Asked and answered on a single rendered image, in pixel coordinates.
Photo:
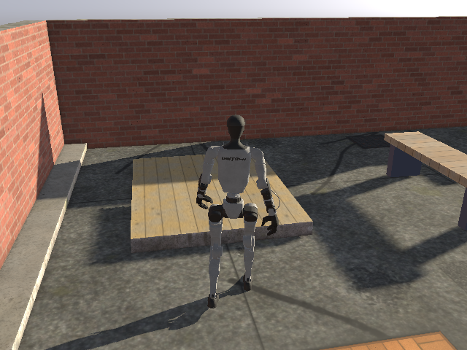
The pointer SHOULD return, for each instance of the humanoid robot torso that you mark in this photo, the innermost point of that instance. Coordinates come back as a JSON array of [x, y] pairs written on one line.
[[233, 176]]

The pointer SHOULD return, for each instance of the left robot upper arm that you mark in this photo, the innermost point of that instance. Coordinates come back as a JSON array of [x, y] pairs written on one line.
[[211, 153]]

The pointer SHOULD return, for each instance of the right robot upper arm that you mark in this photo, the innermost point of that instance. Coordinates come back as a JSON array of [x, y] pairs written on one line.
[[260, 167]]

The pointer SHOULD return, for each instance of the robot right forearm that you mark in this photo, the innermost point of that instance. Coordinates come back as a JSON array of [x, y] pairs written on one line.
[[268, 199]]

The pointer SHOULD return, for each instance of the robot left forearm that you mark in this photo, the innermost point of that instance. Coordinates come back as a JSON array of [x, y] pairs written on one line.
[[202, 188]]

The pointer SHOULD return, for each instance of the right robot hand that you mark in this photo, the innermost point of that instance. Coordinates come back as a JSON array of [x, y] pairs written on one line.
[[274, 223]]

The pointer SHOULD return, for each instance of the left robot thigh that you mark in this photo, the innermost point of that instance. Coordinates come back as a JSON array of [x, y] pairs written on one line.
[[215, 215]]

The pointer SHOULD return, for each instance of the left robot hand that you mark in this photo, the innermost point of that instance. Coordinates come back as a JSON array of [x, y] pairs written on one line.
[[205, 198]]

